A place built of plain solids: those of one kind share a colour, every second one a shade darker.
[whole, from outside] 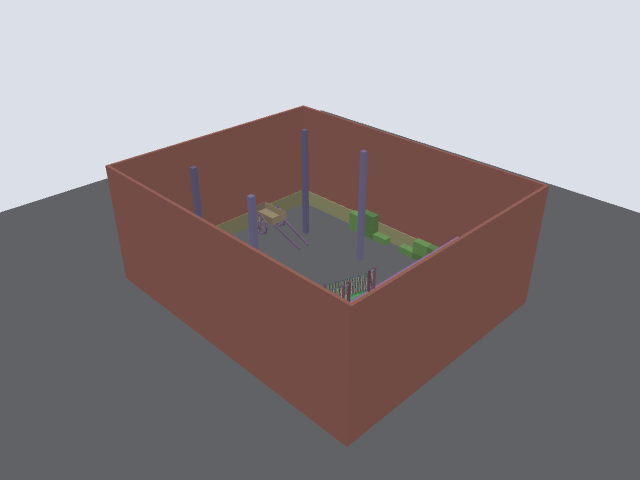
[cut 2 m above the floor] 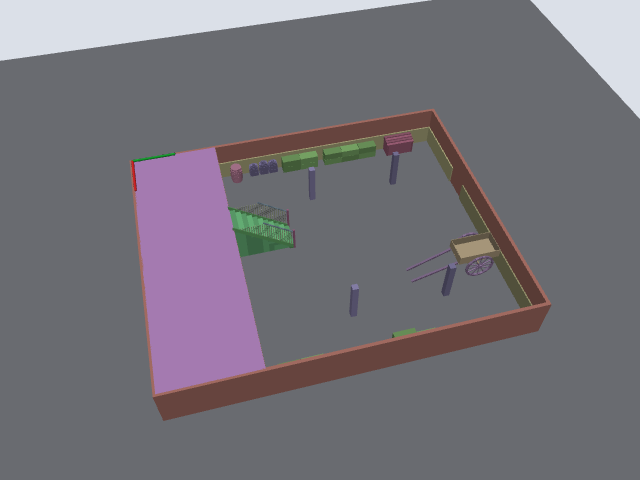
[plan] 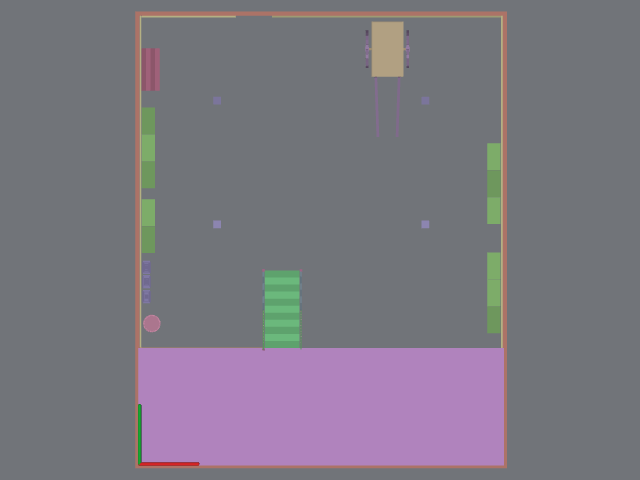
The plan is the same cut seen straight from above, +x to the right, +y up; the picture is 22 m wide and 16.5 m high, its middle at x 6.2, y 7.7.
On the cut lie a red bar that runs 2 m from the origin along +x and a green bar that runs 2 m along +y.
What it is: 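An aisled barn 12.5 x 15.4 m, 6.3 m high; a nave 7.2 m broad between two rows of posts 0.27 m square, 4.2 m apart, aisles 2.7 m broad; at the rear a loft 4.0 m deep at 2.11 m over closed bays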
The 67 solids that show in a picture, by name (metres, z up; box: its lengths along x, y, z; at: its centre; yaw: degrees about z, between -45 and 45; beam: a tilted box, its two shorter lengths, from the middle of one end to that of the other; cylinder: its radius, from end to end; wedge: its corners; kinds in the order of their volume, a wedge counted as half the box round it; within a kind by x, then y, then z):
{
 "loft_1": {"box": [12.58, 4.04, 2.16], "at": [6.24, 1.97, 1.03]},
 "wall_1": {"box": [0.15, 15.71, 6.36], "at": [-0.07, 7.71, 3.13]},
 "wall_2": {"box": [12.78, 0.15, 6.36], "at": [6.24, -0.07, 3.13]},
 "wall_3": {"box": [12.78, 0.15, 6.36], "at": [6.24, 15.48, 3.13]},
 "wall_4": {"box": [0.15, 15.71, 6.36], "at": [12.55, 7.71, 3.13]},
 "stair_1": {"box": [1.2, 0.7, 1.99], "at": [4.9, 3.88, 0.94]},
 "stair_2": {"box": [1.2, 0.7, 1.81], "at": [4.9, 4.12, 0.85]},
 "stair_3": {"box": [1.2, 0.7, 1.63], "at": [4.9, 4.37, 0.77]},
 "stair_4": {"box": [1.2, 0.7, 1.46], "at": [4.9, 4.61, 0.68]},
 "stair_5": {"box": [1.2, 0.7, 1.28], "at": [4.9, 4.85, 0.59]},
 "stair_6": {"box": [1.2, 0.7, 1.11], "at": [4.9, 5.09, 0.5]},
 "stair_7": {"box": [1.2, 0.7, 0.93], "at": [4.9, 5.33, 0.41]},
 "stair_8": {"box": [1.2, 0.7, 0.75], "at": [4.9, 5.58, 0.33]},
 "stair_9": {"box": [1.2, 0.7, 0.58], "at": [4.9, 5.82, 0.24]},
 "stair_10": {"box": [1.2, 0.7, 0.4], "at": [4.9, 6.06, 0.15]},
 "stair_11": {"box": [1.2, 0.7, 0.23], "at": [4.9, 6.3, 0.06]},
 "bales_1": {"box": [0.46, 0.92, 0.41], "at": [0.3, 7.71, 0.15]},
 "bales_2": {"box": [0.46, 0.92, 0.36], "at": [0.3, 7.71, 0.54]},
 "bales_3": {"box": [0.46, 0.92, 0.41], "at": [0.3, 8.64, 0.15]},
 "bales_4": {"box": [0.46, 0.92, 0.36], "at": [0.3, 8.64, 0.54]},
 "bales_5": {"box": [0.46, 0.92, 0.41], "at": [0.3, 9.94, 0.15]},
 "bales_6": {"box": [0.46, 0.92, 0.36], "at": [0.3, 9.94, 0.54]},
 "bales_7": {"box": [0.46, 0.92, 0.41], "at": [0.3, 10.87, 0.15]},
 "bales_8": {"box": [0.46, 0.92, 0.36], "at": [0.3, 10.87, 0.54]},
 "bales_9": {"box": [0.46, 0.92, 0.41], "at": [0.3, 11.8, 0.15]},
 "bales_10": {"box": [0.46, 0.92, 0.36], "at": [0.3, 11.8, 0.54]},
 "bales_11": {"box": [0.46, 0.92, 0.36], "at": [12.18, 4.95, 0.9]},
 "bales_12": {"box": [0.46, 0.92, 0.41], "at": [12.18, 5.88, 0.15]},
 "bales_13": {"box": [0.46, 0.92, 0.36], "at": [12.18, 5.88, 0.54]},
 "bales_14": {"box": [0.46, 0.92, 0.36], "at": [12.18, 5.88, 0.9]},
 "bales_15": {"box": [0.46, 0.92, 0.41], "at": [12.18, 6.81, 0.15]},
 "bales_16": {"box": [0.46, 0.92, 0.41], "at": [12.18, 8.71, 0.15]},
 "bales_17": {"box": [0.46, 0.92, 0.41], "at": [12.18, 9.64, 0.15]},
 "bales_18": {"box": [0.46, 0.92, 0.36], "at": [12.18, 9.64, 0.54]},
 "bales_19": {"box": [0.46, 0.92, 0.36], "at": [12.18, 9.64, 0.9]},
 "bales_20": {"box": [0.46, 0.92, 0.36], "at": [12.18, 9.64, 1.26]},
 "bales_21": {"box": [0.46, 0.92, 0.41], "at": [12.18, 10.57, 0.15]},
 "bales_22": {"box": [0.46, 0.92, 0.36], "at": [12.18, 10.57, 0.54]},
 "bales_23": {"box": [0.46, 0.92, 0.36], "at": [12.18, 10.57, 0.9]},
 "dwarf_1": {"box": [0.06, 11.42, 0.99], "at": [0.03, 9.7, 0.45]},
 "dwarf_2": {"box": [3.25, 0.06, 0.99], "at": [1.69, 15.38, 0.45]},
 "dwarf_3": {"box": [7.87, 0.06, 0.99], "at": [8.48, 15.38, 0.45]},
 "dwarf_4": {"box": [0.06, 11.42, 0.99], "at": [12.45, 9.7, 0.45]},
 "post_1": {"box": [0.27, 0.27, 6.36], "at": [2.66, 8.24, 3.13]},
 "post_2": {"box": [0.27, 0.27, 6.36], "at": [2.66, 12.49, 3.13]},
 "post_3": {"box": [0.27, 0.27, 6.36], "at": [9.82, 8.24, 3.13]},
 "post_4": {"box": [0.27, 0.27, 6.36], "at": [9.82, 12.49, 3.13]},
 "bin_1": {"box": [0.16, 1.47, 0.18], "at": [0.14, 13.56, 0.78]},
 "bin_2": {"box": [0.16, 1.47, 0.15], "at": [0.3, 13.56, 0.76]},
 "bin_3": {"box": [0.6, 1.43, 0.74], "at": [0.36, 13.56, 0.32]},
 "bin_4": {"box": [0.16, 1.47, 0.11], "at": [0.45, 13.56, 0.74]},
 "bin_5": {"box": [0.16, 1.47, 0.07], "at": [0.61, 13.56, 0.72]},
 "cart_rod_1": {"wedge": [[8.07, 13.29, 0.87], [8.07, 13.32, 0.79], [8.14, 11.24, 0.09], [8.14, 11.27, 0.0], [8.17, 13.3, 0.87], [8.17, 13.33, 0.79], [8.24, 11.25, 0.09], [8.24, 11.28, 0.0]]},
 "cart_rod_2": {"wedge": [[8.8, 11.25, 0.09], [8.8, 11.28, 0.0], [8.87, 13.3, 0.87], [8.87, 13.33, 0.79], [8.9, 11.24, 0.09], [8.9, 11.27, 0.0], [8.97, 13.29, 0.87], [8.97, 13.32, 0.79]]},
 "stair_guard_string_1": {"wedge": [[4.23, 3.94, 1.95], [4.23, 3.94, 2.18], [4.23, 6.66, -0.02], [4.23, 6.66, 0.2], [4.27, 3.94, 1.95], [4.27, 3.94, 2.18], [4.27, 6.66, -0.02], [4.27, 6.66, 0.2]]},
 "stair_guard_string_2": {"wedge": [[5.53, 3.94, 1.95], [5.53, 3.94, 2.18], [5.53, 6.66, -0.02], [5.53, 6.66, 0.2], [5.57, 3.94, 1.95], [5.57, 3.94, 2.18], [5.57, 6.66, -0.02], [5.57, 6.66, 0.2]]},
 "face_1": {"box": [6.98, 0.012, 2.13], "at": [8.99, 4.0, 1.02]},
 "cart_1": {"box": [0.029, 1.9, 0.42], "at": [7.99, 14.26, 1.1]},
 "cart_2": {"box": [1.04, 0.028, 0.42], "at": [8.52, 13.32, 1.1]},
 "cart_3": {"box": [1.1, 1.9, 0.03], "at": [8.52, 14.26, 0.88]},
 "cart_4": {"box": [1.04, 0.028, 0.42], "at": [8.52, 15.2, 1.1]},
 "cart_5": {"box": [0.029, 1.9, 0.42], "at": [9.05, 14.26, 1.1]},
 "stair_guard_newel_1": {"box": [0.09, 0.09, 1.15], "at": [3.91, 3.94, 2.64]},
 "stair_guard_newel_2": {"box": [0.09, 0.09, 1.26], "at": [4.25, 3.94, 2.58]},
 "stair_guard_newel_3": {"box": [0.09, 0.09, 1.26], "at": [5.55, 3.94, 2.58]},
 "stair_guard_newel_4": {"box": [0.09, 0.09, 1.15], "at": [5.89, 3.94, 2.64]},
 "cask_1": {"cylinder": 0.26, "from": [0.42, 4.83, 0.85], "to": [0.42, 4.83, 0.9]}
}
